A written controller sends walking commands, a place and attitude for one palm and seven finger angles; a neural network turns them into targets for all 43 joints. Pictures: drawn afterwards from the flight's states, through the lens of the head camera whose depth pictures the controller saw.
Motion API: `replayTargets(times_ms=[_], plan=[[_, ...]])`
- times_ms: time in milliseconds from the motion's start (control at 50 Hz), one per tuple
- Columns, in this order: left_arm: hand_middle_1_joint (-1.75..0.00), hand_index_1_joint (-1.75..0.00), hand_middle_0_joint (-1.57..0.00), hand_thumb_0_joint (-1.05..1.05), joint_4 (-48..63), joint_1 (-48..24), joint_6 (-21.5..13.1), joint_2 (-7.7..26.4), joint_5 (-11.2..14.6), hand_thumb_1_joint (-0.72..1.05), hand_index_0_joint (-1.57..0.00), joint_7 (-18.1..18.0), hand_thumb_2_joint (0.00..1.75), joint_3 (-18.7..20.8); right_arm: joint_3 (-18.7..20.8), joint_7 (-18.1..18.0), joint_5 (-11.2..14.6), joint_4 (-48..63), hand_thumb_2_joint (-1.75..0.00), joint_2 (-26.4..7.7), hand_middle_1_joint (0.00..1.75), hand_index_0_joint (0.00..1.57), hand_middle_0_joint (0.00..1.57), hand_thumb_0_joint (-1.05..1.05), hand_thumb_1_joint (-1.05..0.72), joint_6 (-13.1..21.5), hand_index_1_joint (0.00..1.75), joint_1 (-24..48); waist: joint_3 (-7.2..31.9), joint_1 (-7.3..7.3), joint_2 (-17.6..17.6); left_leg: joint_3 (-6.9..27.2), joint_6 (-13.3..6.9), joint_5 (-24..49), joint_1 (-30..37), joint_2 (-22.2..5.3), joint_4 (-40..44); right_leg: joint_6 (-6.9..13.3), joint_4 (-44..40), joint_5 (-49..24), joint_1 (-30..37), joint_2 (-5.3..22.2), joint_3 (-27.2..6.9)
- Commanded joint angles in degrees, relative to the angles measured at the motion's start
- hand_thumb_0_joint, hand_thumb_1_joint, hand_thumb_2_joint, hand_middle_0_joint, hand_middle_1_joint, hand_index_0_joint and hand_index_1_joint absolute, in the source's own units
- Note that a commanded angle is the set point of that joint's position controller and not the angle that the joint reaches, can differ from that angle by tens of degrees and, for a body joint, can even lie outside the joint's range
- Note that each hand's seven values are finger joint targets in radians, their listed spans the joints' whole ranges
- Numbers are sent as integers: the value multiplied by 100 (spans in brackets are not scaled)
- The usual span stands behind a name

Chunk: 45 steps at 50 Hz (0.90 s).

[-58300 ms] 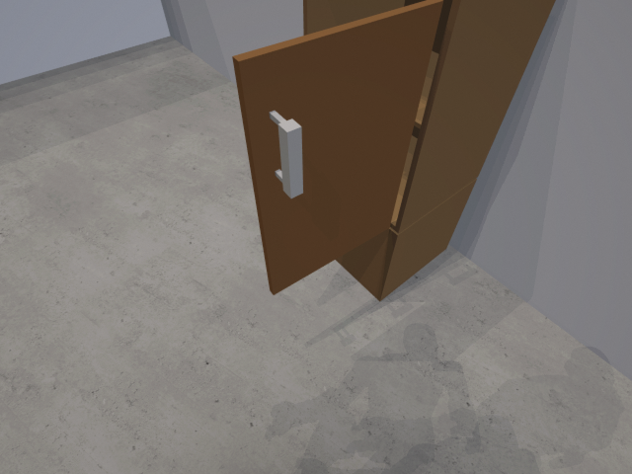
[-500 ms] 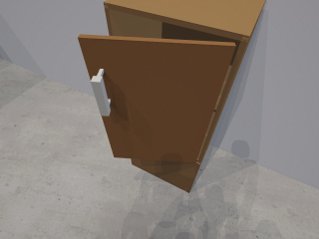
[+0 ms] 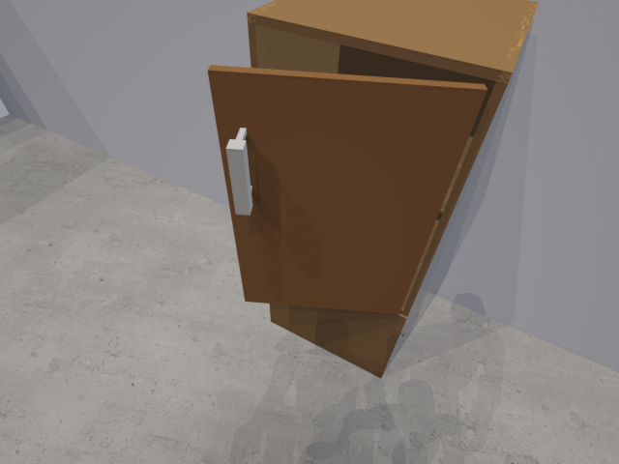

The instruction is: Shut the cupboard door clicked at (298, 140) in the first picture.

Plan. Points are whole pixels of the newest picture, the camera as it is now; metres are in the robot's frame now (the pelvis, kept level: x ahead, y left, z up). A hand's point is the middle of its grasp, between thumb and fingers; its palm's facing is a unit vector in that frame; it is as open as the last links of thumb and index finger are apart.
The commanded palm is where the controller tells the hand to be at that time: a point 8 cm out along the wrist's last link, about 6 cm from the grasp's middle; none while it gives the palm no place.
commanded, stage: shuffle to correct the standing spot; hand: left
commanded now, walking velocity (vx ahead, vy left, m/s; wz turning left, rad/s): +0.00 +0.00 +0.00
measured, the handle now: (243, 171) +0.53 +0.15 +0.09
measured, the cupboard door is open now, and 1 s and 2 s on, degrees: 24 24 24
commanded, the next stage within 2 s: come to a stop and stand still in 0.36 s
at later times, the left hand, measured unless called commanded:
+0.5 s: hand out of the picture +0.00 +0.13 -0.19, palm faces +0.07 -0.99 -0.11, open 7.4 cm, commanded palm none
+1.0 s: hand (195, 459) +0.17 +0.18 -0.17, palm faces +0.02 -0.95 -0.30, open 7.4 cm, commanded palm none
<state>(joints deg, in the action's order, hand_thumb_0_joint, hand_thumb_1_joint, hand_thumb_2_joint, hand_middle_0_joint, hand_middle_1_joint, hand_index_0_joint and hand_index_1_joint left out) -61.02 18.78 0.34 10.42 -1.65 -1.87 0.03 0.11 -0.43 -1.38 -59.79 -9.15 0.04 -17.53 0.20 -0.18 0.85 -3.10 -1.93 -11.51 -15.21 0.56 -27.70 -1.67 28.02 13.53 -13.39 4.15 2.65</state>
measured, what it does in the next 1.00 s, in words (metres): steps on the spot: right foot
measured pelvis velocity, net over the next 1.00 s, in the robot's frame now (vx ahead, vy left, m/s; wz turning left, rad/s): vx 0.06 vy -0.03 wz -0.02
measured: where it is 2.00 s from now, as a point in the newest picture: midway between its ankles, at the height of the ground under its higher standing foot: outside the picture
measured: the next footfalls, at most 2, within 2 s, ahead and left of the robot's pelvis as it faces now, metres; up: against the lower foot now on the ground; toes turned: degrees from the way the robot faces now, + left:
right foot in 1.00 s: +0.15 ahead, -0.14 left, +0.00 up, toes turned +1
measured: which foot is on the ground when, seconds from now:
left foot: down 0.00-1.00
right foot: down 0.00-0.82, up 0.84-0.98, down 1.00-1.00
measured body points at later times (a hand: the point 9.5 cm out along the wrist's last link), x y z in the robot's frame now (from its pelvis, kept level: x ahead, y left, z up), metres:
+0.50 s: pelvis +0.07 -0.02 -0.01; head +0.08 +0.00 +0.44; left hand +0.00 +0.18 -0.18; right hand +0.06 -0.24 -0.16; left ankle +0.04 +0.10 -0.74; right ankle +0.02 -0.15 -0.74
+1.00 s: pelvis +0.06 -0.03 -0.02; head +0.10 -0.03 +0.43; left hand +0.17 +0.23 -0.15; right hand +0.08 -0.25 -0.18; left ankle +0.04 +0.09 -0.73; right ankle +0.13 -0.16 -0.74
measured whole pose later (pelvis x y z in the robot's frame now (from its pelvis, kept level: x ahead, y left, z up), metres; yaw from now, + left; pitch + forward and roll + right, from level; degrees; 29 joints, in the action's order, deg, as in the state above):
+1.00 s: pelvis +0.06 -0.03 -0.02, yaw -1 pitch -1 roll +3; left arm -52.5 8.8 -0.4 13.6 -1.2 -2.5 3.6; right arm 2.1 -1.0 -1.0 -57.3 -8.0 -0.1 -15.0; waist -5.9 0.9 3.0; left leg -6.5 0.2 -22.7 -14.1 0.3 -39.0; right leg 0.8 38.7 10.6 -23.1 4.3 -2.7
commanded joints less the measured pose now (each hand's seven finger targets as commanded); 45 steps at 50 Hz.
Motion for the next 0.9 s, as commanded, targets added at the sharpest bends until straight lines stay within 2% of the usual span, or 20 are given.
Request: replayTargets(times_ms=[0, 120, 240, 340, 380, 440, 460, 480, 520, 540, 560, 600, 640, 700, 740, 760, 780, 800, 840, 880], plan=[[-30, -30, -20, 0, 183, 403, -101, 393, 30, 90, -20, 2, 90, 41, 154, -47, 42, 250, -90, -713, 30, 20, 20, 0, -90, 119, 30, -70, -538, -64, -125, 971, -55, -1582, -655, -633, 1199, 271, -495, 652, -32, 101, -284], [-30, -30, -20, 0, 111, 587, -82, 345, -6, 90, -20, 38, 90, 68, 175, -36, -7, 109, -90, -700, 30, 20, 20, 0, -90, 42, 30, -193, -606, -51, -91, 955, -118, -2474, -743, -647, 1094, 318, -434, 1721, -238, -17, -250], [-30, -30, -20, 0, 39, 682, -162, 246, 28, 90, -20, 96, 90, 108, 172, -56, 2, 37, -90, -562, 30, 20, 20, 0, -90, 128, 30, -272, -598, -11, -266, 930, -200, -1994, -487, -681, 844, 457, -279, 1335, -355, -44, -347], [-30, -30, -20, 0, -56, 910, -219, 348, 28, 90, -20, 90, 90, 145, 162, -47, 23, 76, -90, -364, 30, 20, 20, 0, -90, 185, 30, -158, -801, -74, 279, 449, -100, -1484, -791, -370, 34, 649, -689, 1465, -230, 262, -931], [-30, -30, -20, 0, -134, 1020, -252, 422, 43, 90, -20, 71, 90, 191, 127, -48, 26, 75, -90, -218, 30, 20, 20, 0, -90, 242, 30, -179, -629, -59, 628, 42, -52, -818, -806, -206, -444, 752, -717, 827, 101, 437, -1056], [-30, -30, -20, 0, -218, 1083, -273, 450, 34, 90, -20, 60, 90, 235, 117, -59, 32, 34, -90, -156, 30, 20, 20, 0, -90, 323, 30, -190, -363, -17, 558, -152, -39, -290, -522, -207, -634, 799, -400, -475, 323, 509, -917], [-30, -30, -20, 0, -208, 1014, -270, 376, 38, 90, -20, 58, 90, 226, 109, -74, 42, -31, -90, -192, 30, 20, 20, 0, -90, 340, 30, -271, -257, 38, 265, -52, -44, 204, -139, -305, -389, 705, -133, -869, 204, 368, -665], [-30, -30, -20, 0, -175, 899, -263, 264, 26, 90, -20, 41, 90, 194, 115, -110, 57, -161, -90, -280, 30, 20, 20, 0, -90, 356, 30, -433, -204, 90, -184, 189, -82, 1429, 349, -528, -248, 537, 305, -1630, 33, 127, -286], [-30, -30, -20, 0, -153, 796, -262, 87, 51, 90, -20, -39, 90, 127, 126, -245, 76, -386, -90, -544, 30, 20, 20, 0, -90, 331, 30, -815, 140, 146, -1075, 612, -299, 4857, 1253, -1105, -338, 257, 798, -1536, -233, -117, 129], [-30, -30, -20, 0, -145, 752, -239, 99, 85, 90, -20, -83, 90, 133, 125, -293, 106, -381, -90, -580, 30, 20, 20, 0, -90, 295, 30, -729, 97, 80, -1200, 639, -335, 6121, 1406, -1182, -396, 186, 621, -1079, -242, -149, 125], [-30, -30, -20, 0, -129, 753, -213, 142, 115, 90, -20, -104, 90, 152, 129, -318, 126, -323, -90, -589, 30, 20, 20, 0, -90, 257, 30, -538, 1, 9, -1087, 565, -276, 6327, 1367, -1120, -457, 169, 297, -1093, -127, -126, 87], [-30, -30, -20, 0, -92, 799, -188, 343, 68, 90, -20, -120, 90, 233, 208, -343, 141, -133, -90, -575, 30, 20, 20, 0, -90, 186, 30, -333, -243, -13, -331, 215, -48, 5326, 864, -777, -733, 143, 270, -3143, 179, 37, 13], [-30, -30, -20, 0, 14, 812, -142, 538, 41, 90, -20, -132, 90, 318, 298, -347, 123, 7, -90, -558, 30, 20, 20, 0, -90, 127, 30, -279, -82, -34, 39, -67, 25, 4244, 454, -512, -928, 145, 726, -4775, 540, 253, -41], [-30, -30, -20, 0, 228, 618, -80, 620, 11, 90, -20, -103, 90, 403, 440, -312, 76, 118, -90, -545, 30, 20, 20, 0, -90, 71, 30, -178, 101, -41, 185, -340, 98, 3081, 198, -277, -1059, 276, 1148, -5317, 729, 381, -18], [-30, -30, -20, 0, 405, 330, -56, 548, 4, 90, -20, -88, 90, 425, 490, -275, 42, 161, -90, -458, 30, 20, 20, 0, -90, 65, 30, -135, -83, 39, 310, -383, 82, 2503, 341, -234, -715, 370, 1405, -4770, 300, 368, -24], [-30, -30, -20, 0, 540, 116, -56, 473, 11, 90, -20, -78, 90, 423, 503, -250, 14, 140, -90, -438, 30, 20, 20, 0, -90, 79, 30, -212, -218, 150, 72, -263, -31, 2983, 800, -408, -366, 281, 1688, -3747, -305, 166, 119], [-30, -30, -20, 0, 737, -280, -47, 272, 59, 90, -20, -70, 90, 382, 515, -226, -27, 83, -90, -482, 30, 20, 20, 0, -90, 99, 30, -461, -397, 397, -704, 251, -391, 4419, 1596, -974, 94, 146, 2258, -972, -1345, -299, 290], [-30, -30, -20, 0, 962, -755, -43, 157, 86, 90, -20, -68, 90, 374, 519, -243, -52, 64, -90, -676, 30, 20, 20, 0, -90, 120, 30, -681, -594, 562, -1313, 883, -904, 5726, 2082, -1559, 312, 91, 2769, 1858, -2225, -492, 54], [-30, -30, -20, 0, 1086, -937, 21, 250, 62, 90, -20, -75, 90, 416, 448, -282, -77, 123, -90, -664, 30, 20, 20, 0, -90, 163, 30, -572, -709, 431, -805, 1056, -1114, 5062, 1826, -1894, 306, 228, 2914, 2057, -2463, -158, -629], [-30, -30, -20, 0, 986, -427, 43, 27, 34, 90, -20, -27, 90, 361, 368, -251, -37, 363, -90, -685, 30, 20, 20, 0, -90, 158, 30, 89, -342, -57, -458, 531, -834, 4281, 982, -1568, 397, 259, 2240, 1047, -1326, -163, -333]])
